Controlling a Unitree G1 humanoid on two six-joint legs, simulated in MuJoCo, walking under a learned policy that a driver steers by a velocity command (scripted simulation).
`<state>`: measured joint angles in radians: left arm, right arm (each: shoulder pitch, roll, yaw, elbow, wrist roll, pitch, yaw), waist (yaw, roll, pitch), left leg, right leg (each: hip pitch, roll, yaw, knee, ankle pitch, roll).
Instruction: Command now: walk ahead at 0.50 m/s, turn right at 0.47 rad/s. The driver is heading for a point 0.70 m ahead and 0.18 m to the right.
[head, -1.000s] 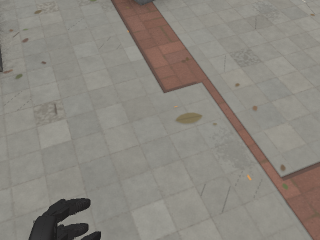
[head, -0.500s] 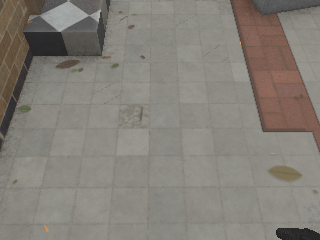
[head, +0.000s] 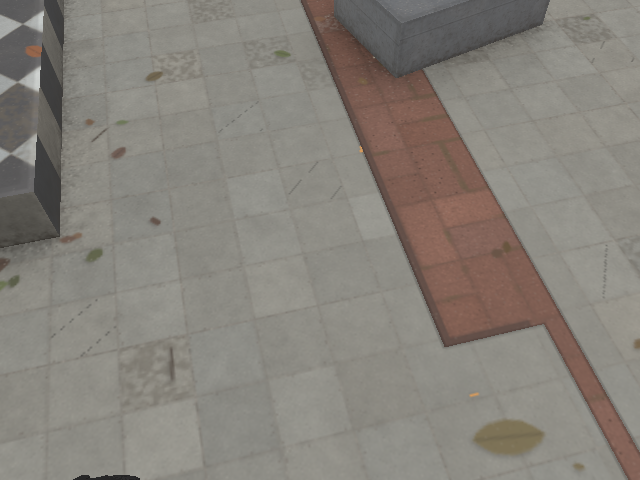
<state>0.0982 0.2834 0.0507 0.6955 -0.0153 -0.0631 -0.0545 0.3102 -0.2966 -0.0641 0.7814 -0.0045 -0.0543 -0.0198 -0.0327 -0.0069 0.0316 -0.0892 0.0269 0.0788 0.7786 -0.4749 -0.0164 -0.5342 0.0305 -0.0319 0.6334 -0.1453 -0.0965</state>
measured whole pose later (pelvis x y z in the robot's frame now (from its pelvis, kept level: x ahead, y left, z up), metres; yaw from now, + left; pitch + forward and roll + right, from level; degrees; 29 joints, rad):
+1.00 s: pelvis +0.32 -0.06 +0.02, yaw -36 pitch +2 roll +2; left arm 0.18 0.31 0.07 0.58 0.01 0.03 0.00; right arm 0.11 -0.33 -0.08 0.74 0.00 0.01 -0.02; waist -0.01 0.03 0.06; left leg -0.48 0.04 0.03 1.04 -0.51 -0.06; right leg -0.37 0.01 0.03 0.56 -0.23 -0.04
